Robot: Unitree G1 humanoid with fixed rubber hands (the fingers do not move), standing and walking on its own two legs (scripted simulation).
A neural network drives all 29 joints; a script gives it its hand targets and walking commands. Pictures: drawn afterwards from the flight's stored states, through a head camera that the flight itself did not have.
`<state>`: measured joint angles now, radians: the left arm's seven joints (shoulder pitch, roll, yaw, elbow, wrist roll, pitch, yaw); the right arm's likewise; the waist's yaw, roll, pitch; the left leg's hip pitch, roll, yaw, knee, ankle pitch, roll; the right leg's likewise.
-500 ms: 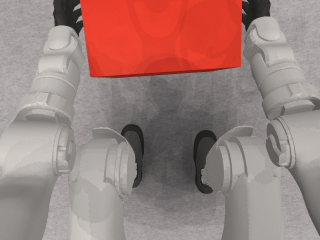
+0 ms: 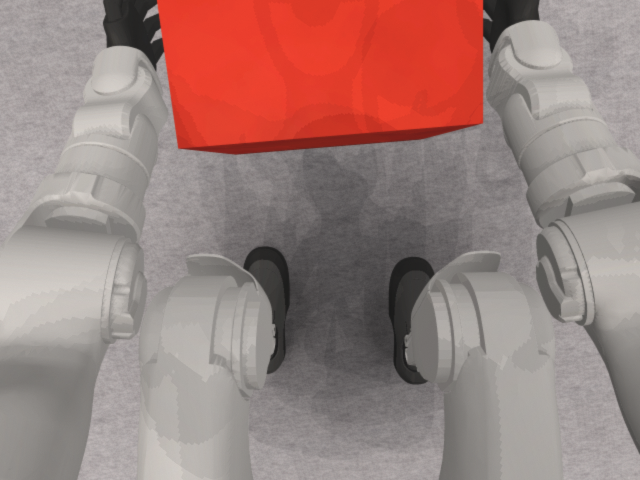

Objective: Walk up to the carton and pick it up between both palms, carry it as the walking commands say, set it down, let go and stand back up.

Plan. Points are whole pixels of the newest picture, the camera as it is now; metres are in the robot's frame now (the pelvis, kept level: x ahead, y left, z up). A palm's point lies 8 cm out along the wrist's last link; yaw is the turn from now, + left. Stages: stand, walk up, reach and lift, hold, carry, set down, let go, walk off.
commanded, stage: reach and lift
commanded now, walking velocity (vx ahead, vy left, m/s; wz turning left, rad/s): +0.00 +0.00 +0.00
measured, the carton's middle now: (321, 57) +0.52 +0.03 -0.25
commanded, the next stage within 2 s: none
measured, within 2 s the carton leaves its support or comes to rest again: leaves its support in 0.32 s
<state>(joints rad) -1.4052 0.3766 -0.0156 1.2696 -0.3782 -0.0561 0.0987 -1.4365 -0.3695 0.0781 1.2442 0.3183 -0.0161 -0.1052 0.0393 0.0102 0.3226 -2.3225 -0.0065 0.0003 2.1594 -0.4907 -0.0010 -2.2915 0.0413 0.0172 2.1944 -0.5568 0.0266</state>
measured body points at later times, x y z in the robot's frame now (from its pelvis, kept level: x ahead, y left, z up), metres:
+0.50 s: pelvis +0.00 +0.00 +0.00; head +0.35 +0.00 +0.28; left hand +0.53 +0.21 -0.16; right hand +0.55 -0.16 -0.16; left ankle +0.13 +0.12 -0.33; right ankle +0.12 -0.12 -0.33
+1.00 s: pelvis +0.01 +0.00 +0.03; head +0.33 +0.01 +0.35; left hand +0.53 +0.21 -0.09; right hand +0.55 -0.16 -0.09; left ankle +0.13 +0.12 -0.33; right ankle +0.12 -0.12 -0.33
